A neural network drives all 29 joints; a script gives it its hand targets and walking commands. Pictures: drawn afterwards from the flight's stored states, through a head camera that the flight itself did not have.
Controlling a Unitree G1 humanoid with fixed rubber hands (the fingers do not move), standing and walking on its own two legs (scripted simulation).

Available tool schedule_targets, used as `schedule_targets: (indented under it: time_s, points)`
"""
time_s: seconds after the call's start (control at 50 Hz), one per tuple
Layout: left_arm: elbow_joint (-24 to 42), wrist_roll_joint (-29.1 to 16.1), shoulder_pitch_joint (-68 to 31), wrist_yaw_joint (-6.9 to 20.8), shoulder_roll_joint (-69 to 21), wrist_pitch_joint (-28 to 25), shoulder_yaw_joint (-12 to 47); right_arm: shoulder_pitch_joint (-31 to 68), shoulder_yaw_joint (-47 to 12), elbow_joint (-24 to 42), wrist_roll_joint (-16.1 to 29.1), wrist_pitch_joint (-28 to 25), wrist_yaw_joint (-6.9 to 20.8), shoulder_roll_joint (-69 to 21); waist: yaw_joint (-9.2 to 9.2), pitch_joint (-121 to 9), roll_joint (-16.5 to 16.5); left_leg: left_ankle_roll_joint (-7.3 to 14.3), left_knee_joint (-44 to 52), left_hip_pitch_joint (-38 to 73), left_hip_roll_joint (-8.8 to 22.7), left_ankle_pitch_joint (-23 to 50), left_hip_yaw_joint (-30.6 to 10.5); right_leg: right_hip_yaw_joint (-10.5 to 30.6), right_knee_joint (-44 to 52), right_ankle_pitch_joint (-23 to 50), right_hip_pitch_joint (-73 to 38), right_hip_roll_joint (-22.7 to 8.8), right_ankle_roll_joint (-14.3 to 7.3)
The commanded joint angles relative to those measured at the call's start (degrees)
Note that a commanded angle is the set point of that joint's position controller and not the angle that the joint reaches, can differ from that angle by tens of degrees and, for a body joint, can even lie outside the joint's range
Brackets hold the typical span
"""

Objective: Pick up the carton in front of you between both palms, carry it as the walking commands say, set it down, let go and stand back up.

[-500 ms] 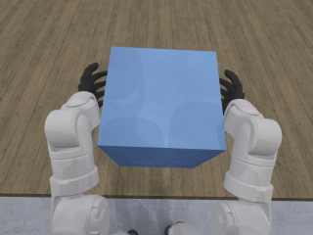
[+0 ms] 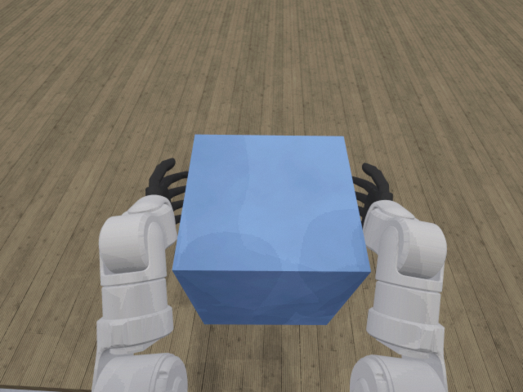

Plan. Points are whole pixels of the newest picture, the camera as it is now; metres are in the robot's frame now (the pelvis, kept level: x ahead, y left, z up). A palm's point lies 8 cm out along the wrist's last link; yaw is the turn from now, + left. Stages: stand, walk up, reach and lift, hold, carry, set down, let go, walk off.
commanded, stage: carry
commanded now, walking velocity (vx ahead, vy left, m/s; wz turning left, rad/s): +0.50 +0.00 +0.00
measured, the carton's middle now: (267, 239) +0.34 +0.00 +0.05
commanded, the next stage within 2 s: none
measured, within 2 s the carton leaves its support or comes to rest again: neither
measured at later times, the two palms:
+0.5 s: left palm (173, 129) +0.48 +0.15 +0.15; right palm (368, 142) +0.46 -0.15 +0.15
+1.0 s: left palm out of the picture +0.74 +0.15 +0.26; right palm out of the picture +0.76 -0.15 +0.25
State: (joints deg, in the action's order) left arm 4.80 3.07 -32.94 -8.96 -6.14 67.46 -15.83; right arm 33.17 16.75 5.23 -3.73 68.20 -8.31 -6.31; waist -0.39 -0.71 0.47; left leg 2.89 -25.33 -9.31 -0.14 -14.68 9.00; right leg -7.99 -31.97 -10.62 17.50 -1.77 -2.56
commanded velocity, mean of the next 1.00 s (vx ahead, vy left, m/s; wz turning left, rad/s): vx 0.50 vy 0.00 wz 0.00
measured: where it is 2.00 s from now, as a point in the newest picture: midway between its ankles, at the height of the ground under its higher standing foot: (255, 197)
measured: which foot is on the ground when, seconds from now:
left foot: down 0.00-0.10, up 0.12-0.22, down 0.24-0.70, up 0.72-1.00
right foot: down 0.00-0.26, up 0.28-0.66, down 0.68-1.00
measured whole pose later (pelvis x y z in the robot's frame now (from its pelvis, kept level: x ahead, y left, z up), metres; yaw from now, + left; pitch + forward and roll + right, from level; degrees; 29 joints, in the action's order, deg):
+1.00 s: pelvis +0.39 -0.02 +0.09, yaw +1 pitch +4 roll +1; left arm 7.5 -1.9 -40.7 -10.8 -3.1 69.8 -13.9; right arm 36.8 17.6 14.0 -3.7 71.7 -8.1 -4.7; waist -5.4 0.5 -0.5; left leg 2.9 -67.6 -46.4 3.4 -15.4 2.3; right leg -7.7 -31.2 -16.4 19.3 2.2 -6.5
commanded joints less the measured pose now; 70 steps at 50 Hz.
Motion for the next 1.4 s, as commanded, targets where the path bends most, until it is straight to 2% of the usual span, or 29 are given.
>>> schedule_targets:
  time_s: [0.0,0.04,0.08,0.1,0.14,0.22,0.24,0.26,0.28,0.34,0.46,0.5,0.56,0.6,0.64,0.66,0.68,0.7,0.72,0.76,0.84,0.96,1.12,1.2,1.22,1.24,1.26,1.32,1.38]
  points:
    - [2.52,-18.16,-36.78,8.72,-53.91,-1.15,43.29,34.45,-41.33,1.46,16.42,-1.42,7.79,-51.32,1.63,-24.02,8.72,3.30,-7.10,24.72,11.65,71.94,-5.89,-3.05,9.02,-2.73,3.68,1.83,0.76]
    - [3.53,-18.42,-35.97,8.20,-52.75,-1.62,42.94,34.65,-42.22,3.89,17.24,-2.04,7.42,-49.80,-0.73,-26.23,5.84,1.62,-10.77,13.24,9.46,55.94,-4.15,-0.91,12.20,10.44,-12.11,0.41,-0.79]
    - [4.28,-18.39,-33.78,7.41,-50.10,-1.56,42.61,35.49,-43.06,5.81,18.36,-2.06,6.94,-48.16,-3.82,-27.74,-8.51,-2.29,-21.09,-16.31,3.24,12.64,-0.57,10.41,2.50,54.47,-39.08,-10.41,-7.41]
    - [4.81,-18.56,-32.84,7.04,-49.14,-1.30,42.45,35.66,-42.91,6.99,18.30,-1.97,6.52,-46.88,-5.24,-26.76,-14.16,-3.21,-22.21,-28.39,-0.02,-13.73,-1.52,16.23,2.96,61.31,-46.32,-14.97,-11.58]
    - [9.55,-20.27,-35.87,6.27,-46.94,-1.08,43.02,36.93,-41.49,10.01,18.12,-1.31,5.57,-44.22,-4.85,-25.56,-11.36,-2.05,-15.98,-27.63,2.29,-20.27,-5.60,20.24,6.42,32.52,-40.20,-18.40,-12.47]
    - [12.44,-22.09,-39.52,5.62,-43.80,0.67,43.94,33.89,-38.23,7.84,16.19,0.19,4.01,-39.84,2.71,-23.46,-2.59,1.78,2.43,11.63,-0.29,-0.84,-1.46,4.68,0.76,-0.63,-2.80,-7.96,-3.67]
    - [11.84,-21.59,-40.37,5.55,-42.80,1.48,43.32,31.98,-37.28,6.23,15.48,0.59,3.81,-37.89,4.33,-22.56,11.08,4.74,10.63,18.35,11.11,-2.19,-20.77,-0.74,-14.37,-8.20,8.71,-1.71,0.32]
    - [11.36,-21.33,-41.02,5.49,-41.94,2.29,42.38,31.95,-36.46,5.49,14.80,0.92,3.50,-37.25,4.97,-19.92,19.41,12.29,13.37,21.86,21.41,6.16,-37.67,-0.17,-26.11,-20.46,20.89,2.55,1.07]
    - [10.07,-20.89,-41.37,5.33,-42.14,2.62,41.59,33.41,-36.47,6.74,15.36,1.49,3.59,-36.92,3.59,-18.27,12.37,15.58,10.16,21.19,23.10,10.56,-37.28,4.66,-39.34,-20.31,25.63,0.53,0.31]
    - [5.45,-18.90,-38.88,5.20,-43.42,3.43,38.22,39.07,-39.38,7.93,18.66,2.17,4.73,-40.46,5.36,-20.32,2.65,13.49,5.31,26.81,19.37,19.54,-27.21,5.76,-59.74,-16.79,39.98,-1.47,-1.09]
    - [1.22,-12.31,-36.48,3.11,-40.88,4.09,33.39,43.48,-39.41,5.50,23.55,2.59,6.20,-42.54,5.36,-16.90,4.47,11.57,7.08,25.46,17.47,6.26,-24.61,3.24,-79.12,-19.26,59.84,-1.25,-3.09]
    - [1.07,-10.73,-36.71,2.53,-40.28,3.96,32.57,44.29,-38.92,4.13,24.28,2.60,6.57,-43.48,3.31,-12.36,3.92,9.50,12.17,16.94,13.83,3.18,-19.12,1.78,-67.26,-19.55,55.77,-3.38,-3.24]
    - [2.34,-11.31,-39.10,2.48,-42.09,3.60,33.66,44.92,-38.49,3.74,24.77,2.11,6.68,-45.31,3.26,-12.06,5.07,8.88,18.80,3.38,10.77,26.00,-8.79,-3.62,-41.53,-11.66,32.38,-2.33,-3.25]
    - [2.33,-12.24,-40.22,2.64,-43.72,3.40,34.77,44.54,-37.86,3.06,23.75,2.19,6.56,-45.51,0.40,-17.60,10.33,7.64,10.22,5.54,11.04,65.74,-2.95,-8.66,-32.72,-8.32,18.28,3.39,-5.52]
    - [2.89,-14.15,-40.48,3.30,-45.61,3.11,36.43,43.21,-37.33,4.07,21.51,2.07,6.29,-45.21,-6.00,-27.46,13.63,4.82,-9.68,12.05,12.28,87.22,-1.09,-8.48,-22.82,-8.59,4.89,8.32,-5.87]
    - [4.58,-15.85,-41.69,3.87,-46.54,2.81,37.95,43.43,-37.31,5.45,20.36,1.85,5.99,-44.61,-9.70,-33.72,9.91,3.02,-26.16,7.14,9.81,75.73,-2.03,-2.22,-12.02,-7.42,-9.16,7.56,-5.87]
    - [5.81,-17.75,-42.79,4.23,-47.06,2.13,39.75,41.22,-36.51,6.54,18.48,1.62,5.81,-45.45,-7.90,-38.88,-7.23,-1.43,-48.29,-10.97,1.18,29.81,-4.36,31.82,1.86,-8.38,-21.96,-7.81,-13.92]
    - [5.00,-19.30,-41.67,4.65,-48.15,1.67,40.78,40.38,-35.03,7.79,17.57,1.71,5.40,-43.24,-6.56,-43.09,-18.36,-1.92,-69.17,-20.16,-7.85,-2.01,-12.22,54.79,9.88,10.19,-26.08,-15.97,-20.91]
    - [7.25,-21.86,-42.47,5.28,-50.36,1.51,43.03,39.33,-34.46,7.29,15.91,1.46,4.73,-42.35,-5.34,-42.12,-11.17,0.03,-75.59,-25.14,-5.45,-2.58,-19.87,49.00,5.31,11.16,-26.46,-14.11,-19.59]
    - [11.36,-26.31,-49.10,6.57,-53.40,0.52,46.42,38.79,-32.97,8.46,12.91,0.83,4.25,-42.10,-3.90,-33.26,-3.12,1.72,-73.22,-32.51,-1.26,-3.38,-16.05,38.74,2.37,6.79,-19.77,-12.31,-14.20]
    - [13.57,-29.18,-50.04,7.57,-52.69,0.25,47.72,38.03,-33.62,10.56,11.08,0.46,3.80,-39.72,-3.76,-27.20,0.02,1.59,-60.00,-35.16,2.09,-9.89,-11.12,28.43,6.62,2.44,-14.54,-12.27,-12.39]
    - [5.79,-23.21,-41.14,6.37,-44.09,4.34,40.62,36.72,-35.85,6.52,13.21,4.21,3.61,-36.60,-4.08,-25.35,-4.80,-0.39,-39.10,-40.51,5.04,1.81,-7.38,18.66,9.13,17.46,-22.17,-11.17,-12.31]
    - [-6.15,-15.52,-39.97,6.09,-42.04,7.06,30.10,44.03,-33.75,-3.74,16.50,6.92,4.73,-42.70,-4.42,-15.94,-9.31,-1.07,-13.23,-32.50,1.70,10.18,-0.69,9.75,11.30,25.80,-22.70,-8.07,-7.86]
    - [-8.43,-14.30,-41.32,5.98,-44.77,6.30,29.23,45.13,-31.97,-8.09,16.80,6.01,5.24,-46.34,1.33,-19.67,-9.34,-0.44,0.20,-9.93,-2.96,11.44,3.88,3.00,-1.34,45.36,-19.93,-7.30,-1.96]
    - [-8.33,-14.05,-42.00,6.01,-45.40,5.99,29.43,44.35,-31.64,-9.31,16.92,5.58,5.39,-47.20,2.12,-24.21,-5.50,-0.47,0.78,3.23,-0.93,11.40,2.11,0.67,-11.45,36.20,-13.71,-5.66,0.27]
    - [-8.36,-13.96,-42.76,6.00,-45.99,5.83,29.77,42.94,-31.06,-10.14,16.55,5.17,5.46,-47.55,3.17,-27.44,2.33,1.62,-0.96,14.18,10.24,12.91,-14.70,0.52,-24.41,17.02,-1.89,-3.38,2.04]
    - [-8.06,-14.62,-42.37,6.06,-48.15,5.64,30.27,44.31,-30.90,-10.11,16.23,4.44,5.37,-47.57,2.20,-30.77,16.90,11.38,4.17,26.02,23.37,14.84,-40.77,4.00,-36.77,-13.85,16.28,5.48,3.24]
    - [-6.24,-15.32,-44.31,6.49,-54.42,2.94,33.29,45.47,-33.42,-6.57,18.02,1.72,6.63,-54.72,2.27,-26.75,3.45,9.76,6.04,18.74,19.77,12.76,-31.19,10.18,-41.34,-10.80,22.19,-0.96,0.59]
    - [-2.32,-16.32,-42.13,6.91,-58.78,-0.08,37.12,45.74,-38.08,-0.87,19.67,-1.22,7.33,-58.62,1.36,-26.68,3.94,7.07,9.60,14.41,17.02,12.46,-21.80,8.73,-33.27,-5.92,19.06,-3.21,1.99]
